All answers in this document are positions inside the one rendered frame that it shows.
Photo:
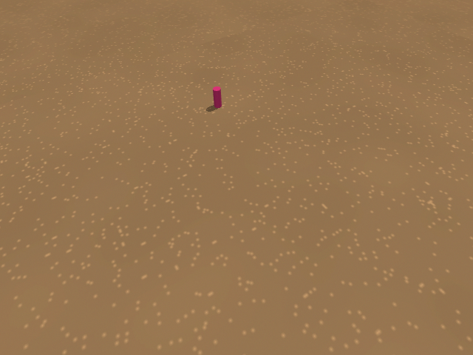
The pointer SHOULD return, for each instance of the can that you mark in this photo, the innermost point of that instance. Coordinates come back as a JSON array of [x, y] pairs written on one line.
[[217, 97]]

